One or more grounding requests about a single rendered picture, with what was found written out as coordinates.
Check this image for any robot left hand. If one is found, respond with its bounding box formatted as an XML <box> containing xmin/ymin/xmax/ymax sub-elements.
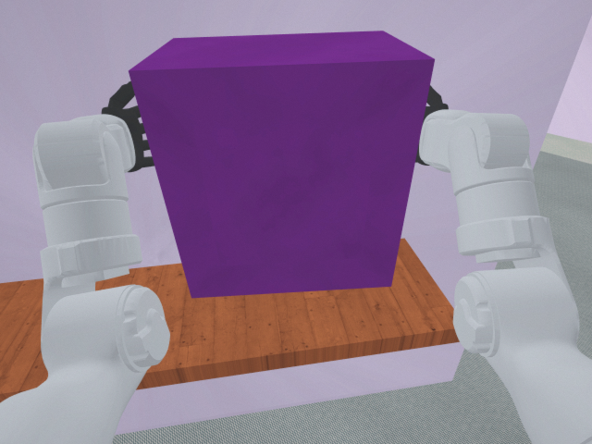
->
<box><xmin>102</xmin><ymin>81</ymin><xmax>154</xmax><ymax>172</ymax></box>

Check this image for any robot left forearm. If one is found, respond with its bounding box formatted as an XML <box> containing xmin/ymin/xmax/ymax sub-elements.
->
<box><xmin>32</xmin><ymin>114</ymin><xmax>142</xmax><ymax>369</ymax></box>

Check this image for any robot right forearm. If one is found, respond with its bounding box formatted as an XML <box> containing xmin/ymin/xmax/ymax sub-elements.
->
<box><xmin>419</xmin><ymin>109</ymin><xmax>580</xmax><ymax>342</ymax></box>

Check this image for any carton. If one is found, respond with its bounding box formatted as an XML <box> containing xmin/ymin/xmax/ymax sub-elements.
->
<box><xmin>129</xmin><ymin>31</ymin><xmax>435</xmax><ymax>298</ymax></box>

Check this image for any robot right hand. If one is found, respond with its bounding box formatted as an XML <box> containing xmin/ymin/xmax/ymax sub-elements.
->
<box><xmin>415</xmin><ymin>85</ymin><xmax>449</xmax><ymax>166</ymax></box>

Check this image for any left robot upper arm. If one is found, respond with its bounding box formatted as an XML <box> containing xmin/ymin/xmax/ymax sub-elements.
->
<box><xmin>0</xmin><ymin>284</ymin><xmax>170</xmax><ymax>444</ymax></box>

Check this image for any table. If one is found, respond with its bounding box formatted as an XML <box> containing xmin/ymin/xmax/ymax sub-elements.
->
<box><xmin>0</xmin><ymin>239</ymin><xmax>459</xmax><ymax>402</ymax></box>

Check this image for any right robot upper arm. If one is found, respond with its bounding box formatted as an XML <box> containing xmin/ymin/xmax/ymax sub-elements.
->
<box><xmin>453</xmin><ymin>267</ymin><xmax>592</xmax><ymax>444</ymax></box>

